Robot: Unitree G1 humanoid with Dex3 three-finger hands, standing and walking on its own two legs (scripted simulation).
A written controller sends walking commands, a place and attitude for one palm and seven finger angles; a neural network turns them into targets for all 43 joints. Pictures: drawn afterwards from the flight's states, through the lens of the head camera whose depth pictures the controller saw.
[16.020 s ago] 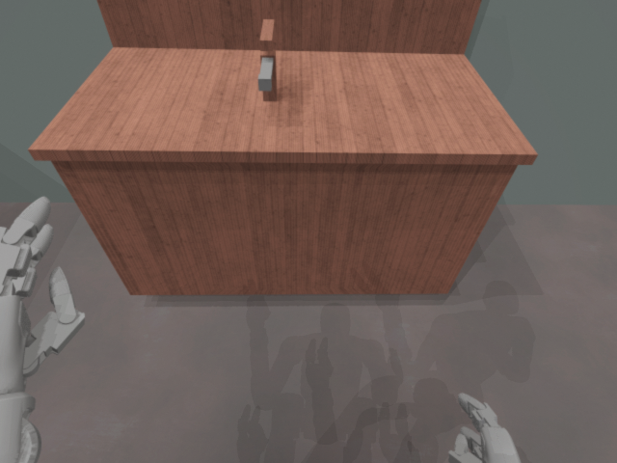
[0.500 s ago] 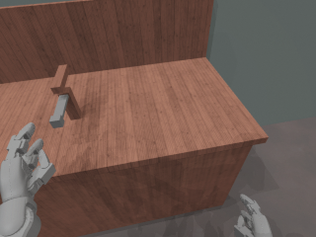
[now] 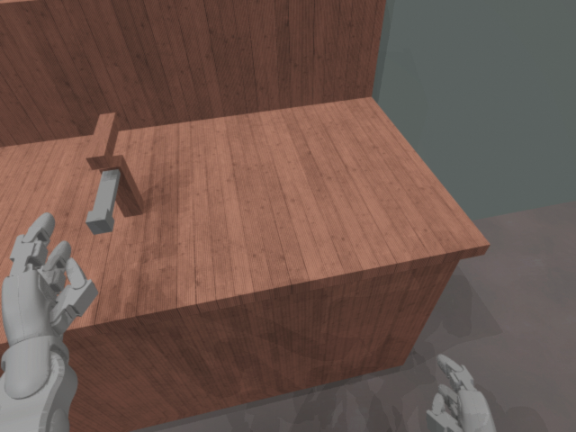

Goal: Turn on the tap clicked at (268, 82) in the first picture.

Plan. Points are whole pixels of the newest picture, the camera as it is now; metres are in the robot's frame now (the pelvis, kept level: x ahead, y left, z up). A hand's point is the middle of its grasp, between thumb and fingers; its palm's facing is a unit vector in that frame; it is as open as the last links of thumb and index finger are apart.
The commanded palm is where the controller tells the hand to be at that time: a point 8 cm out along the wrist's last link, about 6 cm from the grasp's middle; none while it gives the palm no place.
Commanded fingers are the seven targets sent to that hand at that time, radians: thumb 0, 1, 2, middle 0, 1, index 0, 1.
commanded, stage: reach beside the lever's end, fingers flat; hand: left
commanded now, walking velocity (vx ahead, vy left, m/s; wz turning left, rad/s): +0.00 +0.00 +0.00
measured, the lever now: (100, 221) +0.37 +0.34 +0.09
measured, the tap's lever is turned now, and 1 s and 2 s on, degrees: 0 0 5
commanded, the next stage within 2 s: push the lever round in 1.28 s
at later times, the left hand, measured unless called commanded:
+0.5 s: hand (85, 265) +0.28 +0.31 +0.11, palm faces +0.55 -0.83 -0.09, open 7.7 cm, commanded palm +0.24 +0.35 +0.10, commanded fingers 0.00 0.90 0.90 -0.16 -0.17 -0.16 -0.17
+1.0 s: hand (87, 244) +0.33 +0.34 +0.09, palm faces +0.54 -0.84 -0.09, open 7.8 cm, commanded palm +0.27 +0.38 +0.09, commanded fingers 0.00 0.90 0.90 -0.15 -0.15 -0.15 -0.15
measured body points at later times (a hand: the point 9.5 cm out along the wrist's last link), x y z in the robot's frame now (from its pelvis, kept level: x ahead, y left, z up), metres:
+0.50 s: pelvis -0.01 +0.01 +0.00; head +0.00 -0.01 +0.45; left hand +0.25 +0.35 +0.12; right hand +0.17 -0.23 -0.09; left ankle +0.00 +0.13 -0.73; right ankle +0.01 -0.09 -0.73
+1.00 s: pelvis +0.00 +0.01 -0.01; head +0.03 +0.01 +0.44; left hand +0.30 +0.38 +0.10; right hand +0.13 -0.25 -0.11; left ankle +0.00 +0.13 -0.73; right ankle +0.01 -0.09 -0.73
